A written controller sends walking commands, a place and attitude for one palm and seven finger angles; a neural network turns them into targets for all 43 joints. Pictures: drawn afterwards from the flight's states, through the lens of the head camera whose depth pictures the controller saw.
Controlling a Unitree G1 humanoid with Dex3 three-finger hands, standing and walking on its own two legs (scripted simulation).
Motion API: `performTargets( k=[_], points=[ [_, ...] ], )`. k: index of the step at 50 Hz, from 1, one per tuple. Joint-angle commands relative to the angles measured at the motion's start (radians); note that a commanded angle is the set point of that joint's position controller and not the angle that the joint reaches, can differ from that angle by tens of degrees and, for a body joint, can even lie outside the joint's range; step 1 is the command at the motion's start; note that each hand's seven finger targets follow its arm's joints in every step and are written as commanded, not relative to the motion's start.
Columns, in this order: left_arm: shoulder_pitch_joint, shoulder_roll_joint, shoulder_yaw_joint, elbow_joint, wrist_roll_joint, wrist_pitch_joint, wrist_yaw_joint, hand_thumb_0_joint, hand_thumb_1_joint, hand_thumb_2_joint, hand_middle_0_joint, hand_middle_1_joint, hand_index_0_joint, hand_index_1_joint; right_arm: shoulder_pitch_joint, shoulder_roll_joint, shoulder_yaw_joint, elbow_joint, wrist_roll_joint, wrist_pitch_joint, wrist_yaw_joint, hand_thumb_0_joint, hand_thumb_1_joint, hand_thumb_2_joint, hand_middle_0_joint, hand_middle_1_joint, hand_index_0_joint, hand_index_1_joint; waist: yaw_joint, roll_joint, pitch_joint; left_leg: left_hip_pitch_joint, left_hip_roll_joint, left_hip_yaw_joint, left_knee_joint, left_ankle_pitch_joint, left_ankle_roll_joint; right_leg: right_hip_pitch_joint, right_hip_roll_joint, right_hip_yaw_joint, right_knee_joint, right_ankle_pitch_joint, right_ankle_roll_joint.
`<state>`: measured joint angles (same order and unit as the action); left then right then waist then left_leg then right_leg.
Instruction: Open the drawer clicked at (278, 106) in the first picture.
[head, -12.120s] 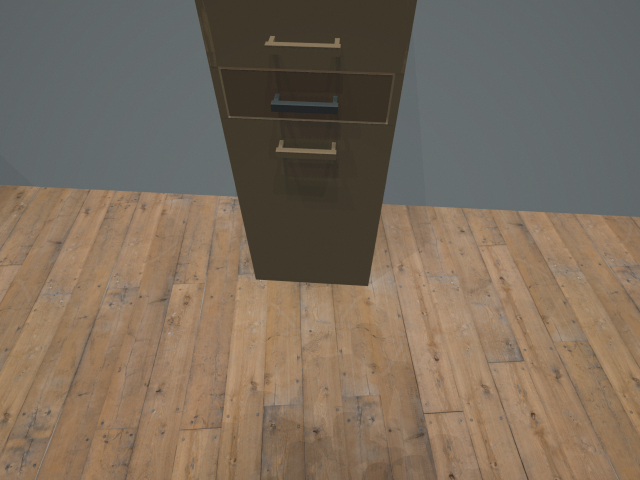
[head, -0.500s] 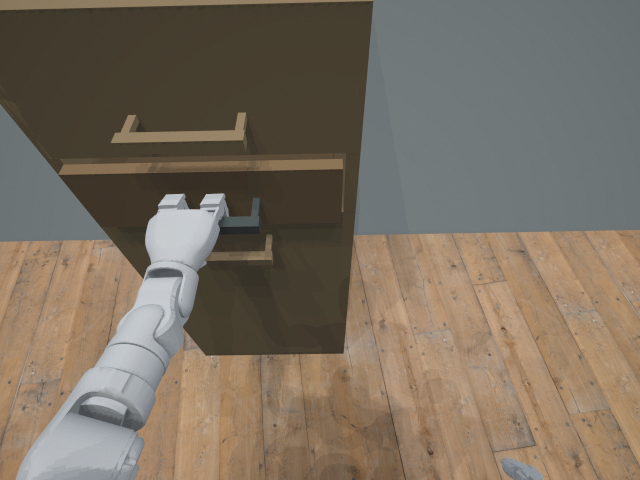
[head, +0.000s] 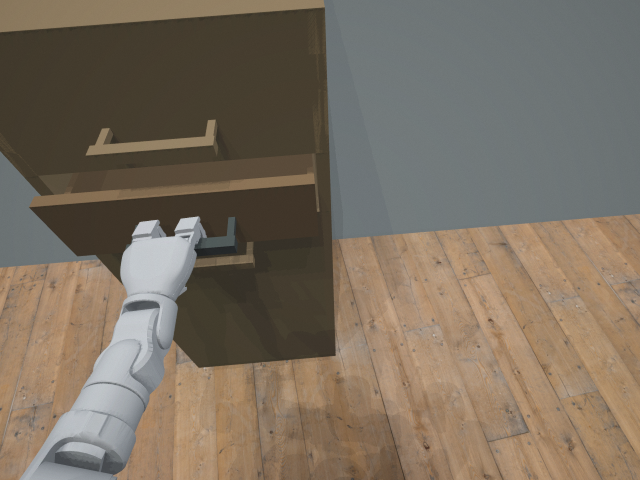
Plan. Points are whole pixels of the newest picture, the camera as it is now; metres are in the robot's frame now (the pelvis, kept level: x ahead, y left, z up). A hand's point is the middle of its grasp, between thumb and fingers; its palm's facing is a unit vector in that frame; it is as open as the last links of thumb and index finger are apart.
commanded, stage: pull the drawer open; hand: left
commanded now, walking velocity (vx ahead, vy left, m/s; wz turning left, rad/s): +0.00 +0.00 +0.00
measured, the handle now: (183, 238) +0.44 +0.20 +0.03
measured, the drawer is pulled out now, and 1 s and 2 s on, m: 0.06 0.27 0.30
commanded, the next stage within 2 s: open the thumb to release the handle in 1.48 s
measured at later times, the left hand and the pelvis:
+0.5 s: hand (164, 374) +0.25 +0.20 +0.01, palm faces +0.01 -0.12 -0.99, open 5.8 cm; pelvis +0.01 -0.01 +0.00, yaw +2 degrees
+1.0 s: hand (149, 459) +0.16 +0.19 +0.01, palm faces -0.01 -0.12 -0.99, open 5.8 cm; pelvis -0.01 -0.02 -0.01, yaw +0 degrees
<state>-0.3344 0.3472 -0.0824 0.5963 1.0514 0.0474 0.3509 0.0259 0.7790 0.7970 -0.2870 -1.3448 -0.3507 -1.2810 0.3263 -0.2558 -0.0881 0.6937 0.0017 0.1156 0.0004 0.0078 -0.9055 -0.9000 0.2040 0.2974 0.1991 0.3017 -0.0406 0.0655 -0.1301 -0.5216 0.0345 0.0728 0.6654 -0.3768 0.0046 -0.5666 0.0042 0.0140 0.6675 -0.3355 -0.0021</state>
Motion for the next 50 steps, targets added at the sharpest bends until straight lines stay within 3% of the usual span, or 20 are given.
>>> performTargets(
  k=[1,5,7,9,20,22,25,29,31,34,35,39,42,49,50],
  points=[
    [-0.078,0.112,0.032,-0.300,-0.008,0.003,0.046,0.000,0.900,0.900,-0.400,-1.350,-0.400,-1.350,-0.102,-0.118,-0.028,-0.154,0.006,-0.056,-0.008,0.000,-0.900,-0.900,0.200,0.300,0.200,0.300,0.059,-0.058,-0.319,0.177,-0.040,-0.023,-0.047,0.520,0.023,0.261,0.033,-0.040,-0.037,0.451,-0.037],
    [0.069,0.067,0.005,-0.432,-0.014,0.033,0.045,0.000,0.900,0.900,-0.400,-1.350,-0.400,-1.350,-0.146,-0.109,-0.021,-0.176,0.004,-0.066,0.002,0.000,-0.900,-0.900,0.200,0.300,0.200,0.300,0.076,-0.035,-0.316,0.226,-0.029,-0.029,-0.046,0.607,0.017,0.263,0.030,-0.044,-0.032,0.478,-0.036],
    [0.142,0.062,0.006,-0.474,-0.013,0.046,0.042,0.000,0.900,0.900,-0.400,-1.350,-0.400,-1.350,-0.168,-0.106,-0.017,-0.183,0.002,-0.070,0.007,0.000,-0.900,-0.900,0.200,0.300,0.200,0.300,0.078,-0.064,-0.288,0.230,-0.028,-0.031,-0.043,0.620,0.016,0.261,0.030,-0.049,-0.030,0.491,-0.034],
    [0.196,0.055,-0.001,-0.543,-0.009,0.053,0.038,0.000,0.900,0.900,-0.400,-1.350,-0.400,-1.350,-0.195,-0.104,-0.012,-0.197,0.000,-0.071,0.012,0.000,-0.900,-0.900,0.200,0.300,0.200,0.300,0.085,-0.054,-0.287,0.245,-0.024,-0.034,-0.042,0.652,0.011,0.266,0.027,-0.047,-0.026,0.498,-0.035],
    [0.415,0.013,-0.051,-0.753,0.022,0.045,0.032,0.000,0.900,0.900,-0.400,-1.350,-0.400,-1.350,-0.286,-0.063,0.020,-0.235,-0.020,-0.084,0.031,0.000,-0.900,-0.900,0.200,0.300,0.200,0.300,0.105,-0.043,-0.226,0.274,-0.034,-0.043,-0.014,0.633,0.007,0.245,0.025,-0.048,-0.007,0.492,-0.034],
    [0.454,0.040,-0.018,-0.762,0.026,0.036,0.034,0.000,0.900,0.900,-0.400,-1.350,-0.400,-1.350,-0.298,-0.059,0.025,-0.236,-0.025,-0.086,0.030,0.000,-0.900,-0.900,0.200,0.300,0.200,0.300,0.111,-0.064,-0.202,0.257,-0.040,-0.039,-0.013,0.589,0.008,0.243,0.029,-0.045,-0.009,0.483,-0.034],
    [0.490,0.023,-0.042,-0.815,0.032,0.023,0.033,0.000,0.900,0.900,-0.400,-1.350,-0.400,-1.350,-0.311,-0.052,0.033,-0.241,-0.032,-0.088,0.035,0.000,-0.900,-0.900,0.200,0.300,0.200,0.300,0.110,-0.060,-0.191,0.252,-0.043,-0.041,-0.007,0.564,0.007,0.237,0.027,-0.037,-0.005,0.471,-0.034],
    [0.622,0.065,0.004,-0.866,0.026,0.002,0.040,0.000,0.900,0.900,-0.400,-1.350,-0.400,-1.350,-0.325,-0.047,0.039,-0.251,-0.036,-0.096,0.034,0.000,-0.900,-0.900,0.200,0.300,0.200,0.300,0.132,-0.054,-0.199,0.236,-0.053,-0.036,0.002,0.539,0.006,0.265,0.026,-0.019,0.002,0.511,-0.036],
    [0.666,0.040,-0.012,-0.875,0.023,-0.006,0.039,0.000,0.900,0.900,-0.400,-1.350,-0.400,-1.350,-0.325,-0.042,0.040,-0.250,-0.039,-0.100,0.041,0.000,-0.900,-0.900,0.200,0.300,0.200,0.300,0.125,-0.075,-0.167,0.216,-0.052,-0.038,0.005,0.516,0.007,0.248,0.024,-0.016,0.004,0.503,-0.033],
    [0.756,0.069,0.020,-0.920,0.017,-0.018,0.046,0.000,0.900,0.900,-0.400,-1.350,-0.400,-1.350,-0.329,-0.044,0.041,-0.259,-0.040,-0.103,0.044,0.000,-0.900,-0.900,0.200,0.300,0.200,0.300,0.138,-0.069,-0.179,0.204,-0.054,-0.040,0.012,0.504,0.003,0.255,0.027,-0.004,0.013,0.497,-0.037],
    [0.767,0.050,-0.003,-0.936,0.021,-0.021,0.047,0.000,0.900,0.900,-0.400,-1.350,-0.400,-1.350,-0.328,-0.041,0.043,-0.263,-0.045,-0.106,0.048,0.000,-0.900,-0.900,0.200,0.300,0.200,0.300,0.133,-0.079,-0.172,0.195,-0.054,-0.040,0.018,0.486,0.007,0.242,0.022,-0.003,0.017,0.489,-0.034],
    [0.886,0.089,0.047,-0.964,0.009,-0.039,0.062,0.000,0.900,0.900,-0.400,-1.350,-0.400,-1.350,-0.333,-0.044,0.039,-0.271,-0.043,-0.111,0.050,0.000,-0.900,-0.900,0.200,0.300,0.200,0.300,0.143,-0.082,-0.155,0.164,-0.058,-0.039,0.028,0.436,0.004,0.236,0.023,0.020,0.020,0.471,-0.038],
    [0.949,0.062,0.021,-0.997,0.005,-0.047,0.072,0.000,0.900,0.900,-0.400,-1.350,-0.400,-1.350,-0.329,-0.046,0.038,-0.281,-0.048,-0.115,0.060,0.000,-0.900,-0.900,0.200,0.300,0.200,0.300,0.141,-0.085,-0.144,0.145,-0.058,-0.043,0.043,0.410,0.007,0.196,0.020,0.028,0.033,0.432,-0.037],
    [1.085,0.121,0.102,-1.027,-0.010,-0.050,0.116,0.000,0.900,0.900,-0.400,-1.350,-0.400,-1.350,-0.335,-0.058,0.037,-0.298,-0.048,-0.111,0.059,0.000,-0.900,-0.900,0.200,0.300,0.200,0.300,0.153,-0.088,-0.130,0.101,-0.063,-0.042,0.064,0.322,0.002,0.165,0.019,0.061,0.034,0.357,-0.045],
    [1.105,0.109,0.091,-1.033,-0.009,-0.051,0.122,0.000,0.900,0.900,-0.400,-1.350,-0.400,-1.350,-0.336,-0.055,0.039,-0.301,-0.051,-0.113,0.063,0.000,-0.900,-0.900,0.200,0.300,0.200,0.300,0.152,-0.086,-0.119,0.096,-0.064,-0.043,0.070,0.310,0.004,0.146,0.017,0.066,0.040,0.340,-0.045]
  ],
)
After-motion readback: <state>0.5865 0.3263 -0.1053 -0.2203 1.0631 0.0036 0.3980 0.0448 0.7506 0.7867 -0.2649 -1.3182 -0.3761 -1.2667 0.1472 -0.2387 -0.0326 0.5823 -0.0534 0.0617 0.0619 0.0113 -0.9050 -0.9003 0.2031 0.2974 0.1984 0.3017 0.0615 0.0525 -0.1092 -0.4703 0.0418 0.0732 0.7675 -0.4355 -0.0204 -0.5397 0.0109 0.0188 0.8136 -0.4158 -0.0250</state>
